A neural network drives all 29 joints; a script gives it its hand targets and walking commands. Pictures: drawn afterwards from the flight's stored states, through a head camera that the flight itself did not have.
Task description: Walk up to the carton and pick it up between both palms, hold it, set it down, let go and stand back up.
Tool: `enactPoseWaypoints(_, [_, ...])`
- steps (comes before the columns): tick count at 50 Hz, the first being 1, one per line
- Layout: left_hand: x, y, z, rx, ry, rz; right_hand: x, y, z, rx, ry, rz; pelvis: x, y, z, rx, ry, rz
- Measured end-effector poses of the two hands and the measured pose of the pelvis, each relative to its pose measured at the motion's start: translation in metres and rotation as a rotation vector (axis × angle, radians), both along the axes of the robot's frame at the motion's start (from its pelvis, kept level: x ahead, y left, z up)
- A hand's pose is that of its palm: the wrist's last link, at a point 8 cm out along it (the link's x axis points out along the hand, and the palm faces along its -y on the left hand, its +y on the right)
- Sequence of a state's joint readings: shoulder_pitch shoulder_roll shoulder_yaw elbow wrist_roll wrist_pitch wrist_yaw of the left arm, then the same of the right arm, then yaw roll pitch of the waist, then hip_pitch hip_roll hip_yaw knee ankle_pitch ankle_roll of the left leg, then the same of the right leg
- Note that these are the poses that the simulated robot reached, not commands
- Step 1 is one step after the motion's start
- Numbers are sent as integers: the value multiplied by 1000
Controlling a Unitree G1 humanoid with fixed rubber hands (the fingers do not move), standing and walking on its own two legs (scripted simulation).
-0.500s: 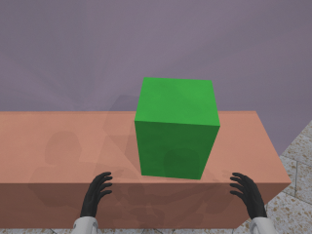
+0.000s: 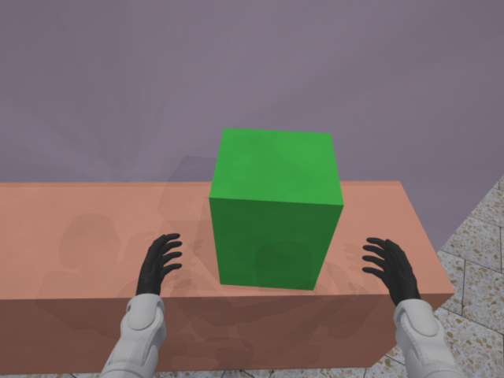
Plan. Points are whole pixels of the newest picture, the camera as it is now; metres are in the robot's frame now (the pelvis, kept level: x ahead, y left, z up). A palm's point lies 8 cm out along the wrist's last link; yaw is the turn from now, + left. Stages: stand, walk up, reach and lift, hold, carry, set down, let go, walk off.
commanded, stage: reach and lift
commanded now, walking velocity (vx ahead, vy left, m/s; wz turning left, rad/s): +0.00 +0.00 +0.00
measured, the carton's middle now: (271, 214) +0.42 -0.02 -0.01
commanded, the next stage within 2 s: none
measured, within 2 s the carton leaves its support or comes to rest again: neither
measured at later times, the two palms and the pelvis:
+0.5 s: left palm (150, 221) +0.34 +0.18 +0.08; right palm (402, 225) +0.33 -0.23 +0.07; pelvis +0.00 +0.00 +0.00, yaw +0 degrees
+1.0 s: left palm (153, 162) +0.40 +0.18 +0.15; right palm (405, 167) +0.41 -0.24 +0.14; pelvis -0.01 -0.01 +0.00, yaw +1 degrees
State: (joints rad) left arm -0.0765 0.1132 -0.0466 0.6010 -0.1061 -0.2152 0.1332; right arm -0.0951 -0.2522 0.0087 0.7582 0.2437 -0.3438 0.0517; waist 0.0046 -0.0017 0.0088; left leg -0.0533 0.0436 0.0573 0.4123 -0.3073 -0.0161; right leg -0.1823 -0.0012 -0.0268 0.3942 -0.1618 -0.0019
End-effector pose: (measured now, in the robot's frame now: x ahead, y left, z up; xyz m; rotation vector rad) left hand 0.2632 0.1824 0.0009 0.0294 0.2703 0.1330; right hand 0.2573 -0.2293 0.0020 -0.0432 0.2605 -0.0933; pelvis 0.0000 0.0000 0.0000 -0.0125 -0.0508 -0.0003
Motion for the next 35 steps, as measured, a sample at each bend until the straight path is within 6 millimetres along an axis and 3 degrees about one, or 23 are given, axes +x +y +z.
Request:
enactPoseWaypoints(19, [60,2,56,12,-9,-13,61,2,51,17,-43,-12,-2,-2,4,-1,22,-6])
enactPoseWaypoints(35, [96,3,96,-1,7,-19,105,-3,92,23,-43,-12,-4,-3,5,0,62,-6])
